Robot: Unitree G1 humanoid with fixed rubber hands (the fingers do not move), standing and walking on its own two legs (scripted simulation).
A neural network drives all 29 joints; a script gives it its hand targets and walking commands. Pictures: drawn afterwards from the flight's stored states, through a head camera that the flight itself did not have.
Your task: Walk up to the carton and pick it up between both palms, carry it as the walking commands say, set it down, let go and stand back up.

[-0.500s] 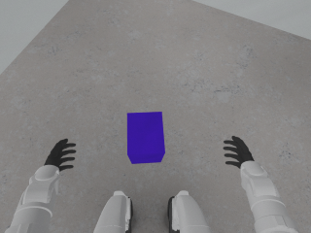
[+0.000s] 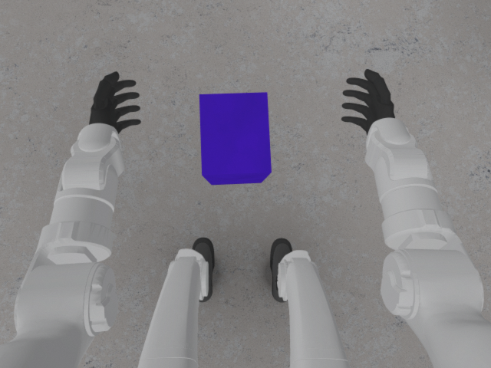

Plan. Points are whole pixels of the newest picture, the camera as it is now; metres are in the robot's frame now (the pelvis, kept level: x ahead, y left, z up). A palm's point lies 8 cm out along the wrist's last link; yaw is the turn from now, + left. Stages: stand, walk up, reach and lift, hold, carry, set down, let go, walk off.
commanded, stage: reach and lift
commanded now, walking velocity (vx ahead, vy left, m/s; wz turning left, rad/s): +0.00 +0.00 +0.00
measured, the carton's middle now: (235, 145) +0.52 +0.03 -0.52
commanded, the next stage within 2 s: none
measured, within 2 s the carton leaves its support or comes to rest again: neither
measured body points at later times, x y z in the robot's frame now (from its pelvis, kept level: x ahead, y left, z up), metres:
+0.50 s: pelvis -0.01 -0.01 -0.03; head +0.36 +0.00 +0.20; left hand +0.53 +0.20 -0.18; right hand +0.55 -0.17 -0.18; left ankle +0.09 +0.13 -0.64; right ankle +0.10 -0.14 -0.64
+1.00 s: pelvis -0.04 -0.01 -0.18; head +0.34 +0.00 +0.04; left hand +0.53 +0.19 -0.34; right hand +0.55 -0.16 -0.34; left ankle +0.09 +0.13 -0.64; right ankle +0.10 -0.14 -0.64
